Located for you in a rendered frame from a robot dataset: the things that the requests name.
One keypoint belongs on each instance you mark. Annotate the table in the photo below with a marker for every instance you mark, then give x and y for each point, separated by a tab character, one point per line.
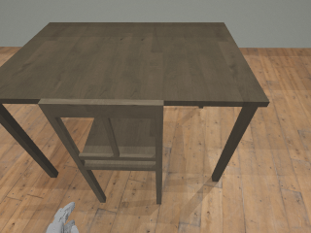
185	64

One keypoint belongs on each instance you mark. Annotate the chair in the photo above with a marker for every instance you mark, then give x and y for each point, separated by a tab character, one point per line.
125	135

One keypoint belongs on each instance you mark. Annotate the left robot hand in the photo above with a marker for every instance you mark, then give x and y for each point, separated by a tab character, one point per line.
60	218

